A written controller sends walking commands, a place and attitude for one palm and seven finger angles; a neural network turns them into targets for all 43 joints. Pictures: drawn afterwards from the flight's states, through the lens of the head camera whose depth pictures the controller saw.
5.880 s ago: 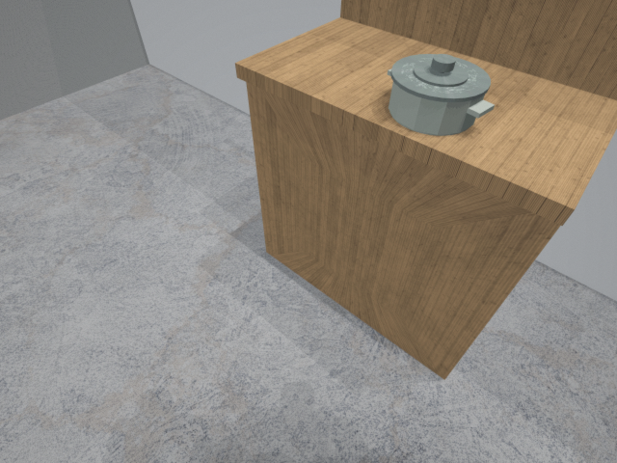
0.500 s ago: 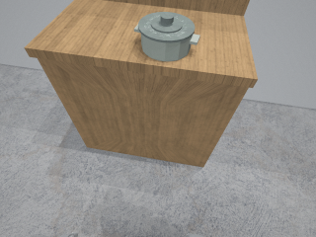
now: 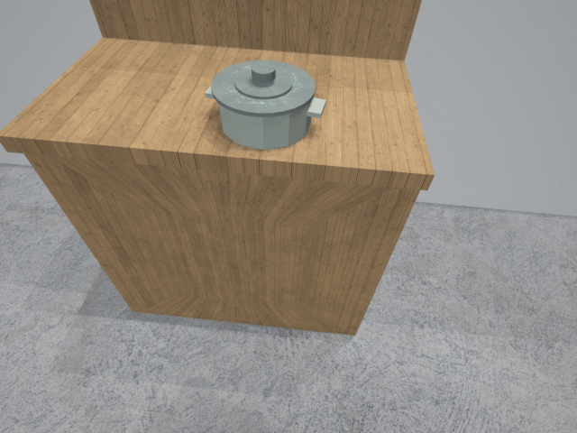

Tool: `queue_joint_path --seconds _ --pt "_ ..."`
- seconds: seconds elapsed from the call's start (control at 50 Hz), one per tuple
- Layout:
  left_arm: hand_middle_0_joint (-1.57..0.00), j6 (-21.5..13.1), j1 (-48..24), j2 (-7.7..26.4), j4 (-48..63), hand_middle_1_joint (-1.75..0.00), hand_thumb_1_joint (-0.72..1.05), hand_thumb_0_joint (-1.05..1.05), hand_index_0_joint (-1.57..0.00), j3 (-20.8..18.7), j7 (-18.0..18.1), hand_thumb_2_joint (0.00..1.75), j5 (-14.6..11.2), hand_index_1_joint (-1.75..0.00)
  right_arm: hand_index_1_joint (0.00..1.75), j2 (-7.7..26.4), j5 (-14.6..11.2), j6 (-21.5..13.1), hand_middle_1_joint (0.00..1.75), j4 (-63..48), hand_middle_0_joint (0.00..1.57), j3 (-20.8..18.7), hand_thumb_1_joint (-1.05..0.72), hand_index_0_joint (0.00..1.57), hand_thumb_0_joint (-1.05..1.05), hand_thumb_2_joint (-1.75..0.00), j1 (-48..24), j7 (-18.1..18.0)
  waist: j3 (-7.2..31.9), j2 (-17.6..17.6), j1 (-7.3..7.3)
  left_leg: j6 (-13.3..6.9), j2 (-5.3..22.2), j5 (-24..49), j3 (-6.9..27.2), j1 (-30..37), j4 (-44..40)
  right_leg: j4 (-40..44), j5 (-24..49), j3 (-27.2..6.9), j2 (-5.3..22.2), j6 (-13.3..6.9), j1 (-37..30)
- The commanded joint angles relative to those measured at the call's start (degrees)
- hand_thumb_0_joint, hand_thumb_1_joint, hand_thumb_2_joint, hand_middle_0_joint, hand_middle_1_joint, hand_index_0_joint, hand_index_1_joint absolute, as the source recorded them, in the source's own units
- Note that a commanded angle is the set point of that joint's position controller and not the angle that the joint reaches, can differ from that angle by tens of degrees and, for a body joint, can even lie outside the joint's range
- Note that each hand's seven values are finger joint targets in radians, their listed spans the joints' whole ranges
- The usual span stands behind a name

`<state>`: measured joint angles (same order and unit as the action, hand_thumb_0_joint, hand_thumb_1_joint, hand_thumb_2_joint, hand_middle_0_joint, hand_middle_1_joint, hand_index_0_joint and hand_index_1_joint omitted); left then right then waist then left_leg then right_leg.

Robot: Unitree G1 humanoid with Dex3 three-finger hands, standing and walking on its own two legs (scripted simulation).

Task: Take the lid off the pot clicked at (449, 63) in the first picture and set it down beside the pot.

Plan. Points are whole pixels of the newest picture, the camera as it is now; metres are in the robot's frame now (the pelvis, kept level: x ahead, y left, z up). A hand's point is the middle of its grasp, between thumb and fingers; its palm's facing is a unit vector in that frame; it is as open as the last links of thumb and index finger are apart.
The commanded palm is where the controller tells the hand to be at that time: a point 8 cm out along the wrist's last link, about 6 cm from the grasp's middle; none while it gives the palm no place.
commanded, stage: take the last steps up to it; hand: left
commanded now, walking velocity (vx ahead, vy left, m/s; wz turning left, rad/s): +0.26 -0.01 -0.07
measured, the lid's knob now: (263, 72) +0.68 +0.11 +0.16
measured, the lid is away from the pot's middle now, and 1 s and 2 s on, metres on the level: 0.00 0.00 0.00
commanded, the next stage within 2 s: come to a stop and stand still in 0.28 s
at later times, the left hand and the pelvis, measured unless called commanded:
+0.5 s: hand (228, 353) +0.28 +0.13 -0.17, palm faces -0.06 -0.98 -0.21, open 7.3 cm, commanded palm none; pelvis +0.16 -0.04 -0.02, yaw -2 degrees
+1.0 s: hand (164, 385) +0.22 +0.23 -0.18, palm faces +0.05 -0.97 -0.24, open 7.3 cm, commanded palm none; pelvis +0.16 +0.02 +0.00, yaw -1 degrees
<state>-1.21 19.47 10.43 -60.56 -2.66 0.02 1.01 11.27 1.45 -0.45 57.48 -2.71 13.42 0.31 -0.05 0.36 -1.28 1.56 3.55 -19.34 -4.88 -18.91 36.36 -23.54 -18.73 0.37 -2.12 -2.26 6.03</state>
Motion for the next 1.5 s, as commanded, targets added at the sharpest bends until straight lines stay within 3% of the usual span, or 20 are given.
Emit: queue_joint_path --seconds 0.0,0.02,0.04,0.1,0.16,0.3,0.36,0.4,0.42,0.66,0.8,0.84,0.86,0.96,1.1,1.18,1.2,1.24,1.34,1.48 --pt "-0.2 -0.91 -0.92 4.55 3.17 -0.3 0.9 0.0 -0.2 -1.26 -0.54 0.9 -0.35 -0.3 0.3 9.52 0.19 -2.96 0.3 0.65 0.2 -1.76 -0.9 0.2 0.0 -0.9 11.95 -1.16 -1.71 -11.01 6.57 -5.31 9.45 -3.69 14.1 23.61 -16.4 -14.24 -0.91 -4.44 4.05 -2.44 23.37" --pt "-0.2 -1.2 -2.59 3.09 5.12 -0.3 0.9 0.0 -0.2 -0.9 -0.76 0.9 -0.5 -0.3 0.3 14.2 0.73 -2.49 0.3 0.93 0.2 -2.66 -0.9 0.2 0.0 -0.9 17.38 -1.35 -1.22 -19.24 7.98 -11.25 21.91 -9.8 30.63 25.26 -25.43 -29.38 -12.88 3.21 -0.13 0.06 31.29" --pt "-0.2 -1.01 -6.59 5.03 6.08 -0.3 0.9 0.0 -0.2 -1.25 -0.49 0.9 0.24 -0.3 0.3 12.64 0.58 -2.29 0.3 1.41 0.2 -2.12 -0.9 0.2 0.0 -0.9 17.76 -1.88 -3.54 -15.29 8.7 -12.86 23.14 -10.52 33.31 21.55 -27.99 -38.97 -12.3 -1.15 2.23 -0.04 34.21" --pt "-0.2 -0.96 -5.32 3.71 4.06 -0.3 0.9 0.0 -0.2 -1.37 -1.47 0.9 0.37 -0.3 0.3 5.23 -0.35 -3.38 0.3 -0.57 0.2 0.06 -0.9 0.2 0.0 -0.9 8.52 -2.1 -6.55 -4.43 3.25 -11.51 16.62 3.31 17.57 13.23 -27.46 -42.19 -1.69 -1.85 7.35 0.92 31.38" --pt "-0.2 -0.01 -3.4 1.73 3.5 -0.3 0.9 0.0 -0.2 -0.91 -1.41 0.9 0.42 -0.3 0.3 5.11 -0.52 -4.08 0.3 0.41 0.2 0.09 -0.9 0.2 0.0 -0.9 8.75 -2.08 -4.38 -6.65 1.7 -10.69 12.6 21.92 6.99 14.41 -25.31 -36.35 1.58 0.87 7.74 2.84 28.79" --pt "-0.2 -0.38 -11.07 0.49 6.12 -0.3 0.9 0.0 -0.2 -0.25 -1.16 0.9 0.29 -0.3 0.3 4.88 -0.06 -3.12 0.3 3.74 0.2 -0.47 -0.9 0.2 0.0 -0.9 12.62 -1.89 -5.3 -8.48 3.88 -9.25 11.25 32.76 1.36 14.01 -19.15 -15.32 5.05 7.56 5.46 2.61 19.91" --pt "-0.2 -1.29 -1.7 2.98 2.93 -0.3 0.9 0.0 -0.2 -1.07 -0.81 0.9 0.49 -0.3 0.3 4.83 -0.55 -2.74 0.3 4.55 0.2 -0.43 -0.9 0.2 0.0 -0.9 11.37 -1.84 -0.37 -5.23 -1.31 -5.95 8.39 33.41 -0.64 10.88 -6.93 -5.48 12.78 8.93 3.07 1.6 2.45" --pt "-0.2 -2.7 7.79 12.24 0.31 -0.3 0.9 0.0 -0.2 -2.79 0.82 0.9 0.42 -0.3 0.3 -0.27 -1.72 -2.64 0.3 3.27 0.2 0.44 -0.9 0.2 0.0 -0.9 13.87 -1.72 9.95 11.4 -3.57 -0.41 -1.27 -6.39 -3.96 -6.44 17.97 -2.53 46.71 -16.13 25.79 -7.25 -17.97" --pt "-0.2 -2.34 6.94 12.22 0.25 -0.3 0.9 0.0 -0.2 -2.28 1.29 0.9 -0.59 -0.3 0.3 0.72 -1.89 -1.66 0.3 3.28 0.2 0.45 -0.9 0.2 0.0 -0.9 12.51 -2.7 11.48 7.96 -3.21 -0.25 -0.24 -17.97 2.15 -2.22 23.85 0.07 57.71 -16.44 29.05 -11.09 -11.16" --pt "-0.2 1.62 -11.31 9.61 8.32 -0.3 0.9 0.0 -0.2 -2.22 3.07 0.9 0.6 -0.3 0.3 1.42 -0.63 3.84 0.3 -1.27 0.2 -1.15 -0.9 0.2 0.0 -0.9 3.65 -1.52 3.57 8.68 1.59 1.91 -1.11 -5.73 3.76 -4.95 23.15 2.27 40.13 -2.06 21.71 -8.74 7.9" --pt "-0.2 2.43 -10.64 10.4 8.78 -0.3 0.9 0.0 -0.2 -2.29 2.49 0.9 0.28 -0.3 0.3 2.7 -0.72 1.52 0.3 -2.76 0.2 -0.87 -0.9 0.2 0.0 -0.9 4.9 -0.97 6.0 7.19 2.85 0.95 -1.39 8.18 0.87 10.13 -8.45 -4.69 20.43 -1.53 17.29 -3.33 10.31" --pt "-0.2 3.26 -7.75 4.85 9.8 -0.3 0.9 0.0 -0.2 -1.28 2.02 0.9 -0.43 -0.3 0.3 10.5 0.26 0.95 0.3 -5.69 0.2 -1.87 -0.9 0.2 0.0 -0.9 1.62 -1.02 1.14 -17.48 1.74 -6.16 15.58 18.57 20.62 6.87 -20.88 -17.91 -7.96 5.14 5.79 3.86 20.25" --pt "-0.2 3.48 -9.29 5.74 9.69 -0.3 0.9 0.0 -0.2 -1.2 2.09 0.9 -0.14 -0.3 0.3 10.85 0.48 1.18 0.3 -7.08 0.2 -1.6 -0.9 0.2 0.0 -0.9 -1.86 -1.37 -1.0 -15.82 2.02 -10.23 17.78 18.53 23.63 0.11 -23.6 -27.19 -13.11 0.8 4.5 4.01 18.64" --pt "-0.2 2.99 -4.46 6.28 5.31 -0.3 0.9 0.0 -0.2 -1.09 1.79 0.9 0.01 -0.3 0.3 7.08 -0.21 0.36 0.3 -6.01 0.2 -0.18 -0.9 0.2 0.0 -0.9 -4.63 -2.34 2.21 -7.91 -0.06 -10.18 10.04 28.67 11.53 9.65 -18.82 -35.98 -6.35 -2.71 3.72 4.25 20.21" --pt "-0.2 2.2 -3.49 4.38 2.73 -0.3 0.9 0.0 -0.2 0.85 1.86 0.9 -0.46 -0.3 0.3 6.74 -0.81 0.42 0.3 -0.85 0.2 -0.31 -0.9 0.2 0.0 -0.9 0.59 -2.34 2.59 -7.47 1.92 -10.23 10.05 30.86 12.6 14.82 -18.0 -8.73 -4.0 1.16 4.69 4.16 9.57" --pt "-0.2 0.69 -1.17 7.0 -0.3 -0.3 0.9 0.0 -0.2 1.11 2.48 0.9 -0.32 -0.3 0.3 2.97 -1.83 -0.02 0.3 0.27 0.2 0.59 -0.9 0.2 0.0 -0.9 0.23 -1.73 0.94 -0.45 2.34 -2.37 2.07 13.5 7.16 9.53 -14.78 4.51 15.69 -6.46 12.16 0.69 3.93" --pt "-0.2 -0.98 0.04 9.89 3.22 -0.3 0.9 0.0 -0.2 2.63 3.45 0.9 0.09 -0.3 0.3 3.3 0.67 -0.87 0.3 -1.09 0.2 1.12 -0.9 0.2 0.0 -0.9 3.31 -1.34 -3.3 -4.55 1.52 -4.67 -2.67 19.6 8.51 10.2 -15.15 -2.25 13.47 -2.38 5.14 -0.28 3.98" --pt "-0.2 -0.06 1.11 7.17 3.79 -0.3 0.9 0.0 -0.2 1.68 3.33 0.9 -0.04 -0.3 0.3 4.95 -0.82 -0.61 0.3 -3.25 0.2 -0.4 -0.9 0.2 0.0 -0.9 -1.87 -0.97 -0.07 11.15 0.59 -3.41 1.18 14.57 7.86 9.24 -9.24 2.04 11.25 -4.02 8.37 -0.09 7.21" --pt "-0.2 -0.38 -0.37 7.46 5.61 -0.3 0.9 0.0 -0.2 1.41 3.11 0.9 -0.51 -0.3 0.3 2.46 -0.24 0.9 0.3 -2.62 0.2 0.1 -0.9 0.2 0.0 -0.9 -1.57 -0.89 -4.6 -3.12 1.89 -2.22 -1.35 8.23 5.83 7.39 -7.0 4.43 4.21 -8.08 10.93 -2.37 12.88" --pt "-0.2 0.12 -2.53 7.04 5.68 -0.3 0.9 0.0 -0.2 1.04 3.15 0.9 -0.25 -0.3 0.3 2.46 -0.17 0.73 0.3 -0.69 0.2 0.26 -0.9 0.2 0.0 -0.9 0.28 -0.85 -5.3 0.88 2.17 -2.22 -0.95 6.41 5.04 5.62 -5.64 3.1 1.14 -6.67 10.3 -2.65 13.83"
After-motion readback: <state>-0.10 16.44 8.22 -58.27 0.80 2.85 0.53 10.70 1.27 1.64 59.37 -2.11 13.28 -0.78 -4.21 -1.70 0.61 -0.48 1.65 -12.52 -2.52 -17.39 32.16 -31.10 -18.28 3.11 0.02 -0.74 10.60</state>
